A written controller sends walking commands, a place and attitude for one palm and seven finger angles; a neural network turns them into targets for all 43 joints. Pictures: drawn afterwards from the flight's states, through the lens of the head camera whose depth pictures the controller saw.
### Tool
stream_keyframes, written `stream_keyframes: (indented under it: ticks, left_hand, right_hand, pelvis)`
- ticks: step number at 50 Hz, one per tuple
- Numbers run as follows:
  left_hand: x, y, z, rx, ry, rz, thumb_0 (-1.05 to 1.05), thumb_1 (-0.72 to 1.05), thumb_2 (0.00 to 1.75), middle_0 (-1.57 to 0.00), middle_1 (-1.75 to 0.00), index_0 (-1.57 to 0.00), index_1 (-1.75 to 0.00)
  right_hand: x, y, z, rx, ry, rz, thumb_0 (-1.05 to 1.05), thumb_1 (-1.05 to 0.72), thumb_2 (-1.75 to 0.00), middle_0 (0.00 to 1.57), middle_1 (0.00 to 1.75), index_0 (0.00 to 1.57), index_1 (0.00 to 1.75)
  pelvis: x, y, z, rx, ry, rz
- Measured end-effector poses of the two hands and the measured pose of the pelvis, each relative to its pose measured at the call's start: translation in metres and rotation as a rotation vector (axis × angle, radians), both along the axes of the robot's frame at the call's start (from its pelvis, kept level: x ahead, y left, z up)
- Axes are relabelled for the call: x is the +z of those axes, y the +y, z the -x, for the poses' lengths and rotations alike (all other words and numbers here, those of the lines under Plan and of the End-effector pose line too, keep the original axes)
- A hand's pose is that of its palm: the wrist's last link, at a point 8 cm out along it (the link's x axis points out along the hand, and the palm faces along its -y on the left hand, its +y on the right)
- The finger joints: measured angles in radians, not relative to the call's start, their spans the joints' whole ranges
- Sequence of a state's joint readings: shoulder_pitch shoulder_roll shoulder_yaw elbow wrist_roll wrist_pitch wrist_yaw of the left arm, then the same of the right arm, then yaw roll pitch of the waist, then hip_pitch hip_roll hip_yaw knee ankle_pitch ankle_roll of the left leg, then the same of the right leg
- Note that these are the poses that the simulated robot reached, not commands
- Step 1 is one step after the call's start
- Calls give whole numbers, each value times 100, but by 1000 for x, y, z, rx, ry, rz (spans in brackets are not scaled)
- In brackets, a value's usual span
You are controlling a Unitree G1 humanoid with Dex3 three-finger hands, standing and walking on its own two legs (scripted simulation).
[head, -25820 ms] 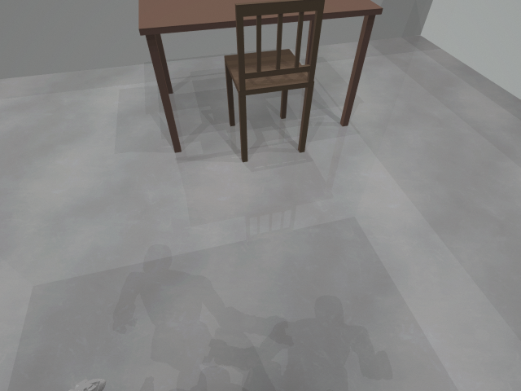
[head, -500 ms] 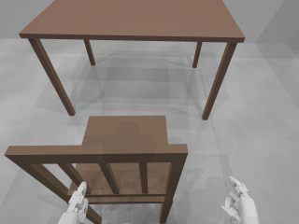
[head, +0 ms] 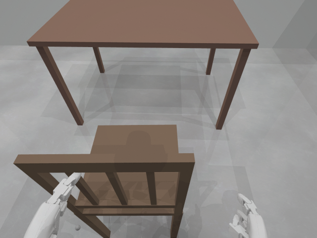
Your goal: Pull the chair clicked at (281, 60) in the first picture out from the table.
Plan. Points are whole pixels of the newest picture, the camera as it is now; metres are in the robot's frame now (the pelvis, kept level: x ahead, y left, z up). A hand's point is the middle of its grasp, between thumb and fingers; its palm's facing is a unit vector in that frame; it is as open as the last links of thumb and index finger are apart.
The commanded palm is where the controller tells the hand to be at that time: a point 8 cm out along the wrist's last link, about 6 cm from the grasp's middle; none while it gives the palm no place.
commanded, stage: draw the hand back to the body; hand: left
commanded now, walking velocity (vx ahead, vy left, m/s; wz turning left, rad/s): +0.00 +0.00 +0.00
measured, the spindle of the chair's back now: (118, 188) +0.26 +0.14 -0.05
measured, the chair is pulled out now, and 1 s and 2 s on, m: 0.57 0.57 0.57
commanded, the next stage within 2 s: step back with the hand held close in 0.98 s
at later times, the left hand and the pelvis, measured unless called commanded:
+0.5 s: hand (52, 214) +0.16 +0.22 +0.08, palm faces +0.10 -0.85 -0.52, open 8.7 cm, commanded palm +0.16 +0.29 +0.21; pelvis +0.03 -0.01 +0.04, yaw +1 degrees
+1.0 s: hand (26, 158) +0.21 +0.23 +0.20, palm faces +0.40 -0.79 -0.46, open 7.4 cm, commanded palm +0.16 +0.29 +0.23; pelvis +0.02 -0.01 +0.05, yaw -1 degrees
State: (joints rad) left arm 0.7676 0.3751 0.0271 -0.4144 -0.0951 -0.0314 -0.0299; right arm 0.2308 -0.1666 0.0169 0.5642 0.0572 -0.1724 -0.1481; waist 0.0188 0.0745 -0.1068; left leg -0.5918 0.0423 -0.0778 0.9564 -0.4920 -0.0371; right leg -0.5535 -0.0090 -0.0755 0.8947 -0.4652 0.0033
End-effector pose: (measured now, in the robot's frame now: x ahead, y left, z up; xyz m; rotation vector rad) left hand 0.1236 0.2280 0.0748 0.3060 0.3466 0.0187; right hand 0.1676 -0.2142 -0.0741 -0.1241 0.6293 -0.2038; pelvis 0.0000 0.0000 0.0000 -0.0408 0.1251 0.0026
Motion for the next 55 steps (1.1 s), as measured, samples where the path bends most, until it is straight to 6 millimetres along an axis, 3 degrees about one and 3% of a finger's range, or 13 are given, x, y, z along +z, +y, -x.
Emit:
stream_keyframes:
  ticks: [11,25,29,35,37,39,45,49,55]
  left_hand:
    - [24,17,-6,106,116,-156,0,-8,42,-7,-10,-42,-25]
    - [42,34,-9,223,168,-233,1,42,66,-14,-20,-50,-35]
    - [76,45,-10,305,34,-294,1,56,73,-17,-23,-52,-38]
    - [174,61,-31,424,-474,-406,2,75,83,-20,-27,-38,-36]
    - [188,63,-39,436,-571,-401,1,80,85,-20,-28,-33,-34]
    - [185,63,-48,426,-582,-370,1,83,86,-20,-29,-29,-33]
    - [142,42,-54,311,-436,-253,1,88,89,-20,-30,-23,-31]
    - [146,40,-45,278,-452,-262,2,88,89,-21,-30,-22,-30]
    - [161,59,-36,334,-515,-315,2,89,90,-22,-30,-21,-30]
  right_hand:
    - [27,0,-16,57,-11,25,2,-90,-90,21,30,20,30]
    - [33,-3,-49,146,-27,16,2,-90,-90,21,30,20,30]
    - [29,-1,-55,178,-21,5,2,-90,-90,20,30,20,30]
    - [27,5,-62,226,-20,-17,2,-90,-90,20,30,20,30]
    - [30,4,-63,205,-23,-39,2,-90,-90,21,30,20,30]
    - [33,1,-61,169,-25,-57,2,-90,-90,21,30,20,30]
    - [41,-19,-44,87,-16,-29,2,-90,-90,21,30,20,30]
    - [40,-30,-28,65,17,21,2,-90,-90,20,30,20,30]
    - [33,-31,-11,53,73,38,2,-90,-90,20,30,20,30]
  pelvis:
    - [32,-3,-12,-1,-110,-11]
    - [43,-11,-30,11,-147,-32]
    - [43,-12,-32,26,-156,-39]
    - [45,-15,-28,30,-175,-46]
    - [46,-16,-27,23,-175,-46]
    - [47,-17,-25,13,-174,-45]
    - [48,-16,-20,-10,-176,-40]
    - [49,-15,-17,-11,-182,-34]
    - [50,-11,-12,-9,-187,-30]
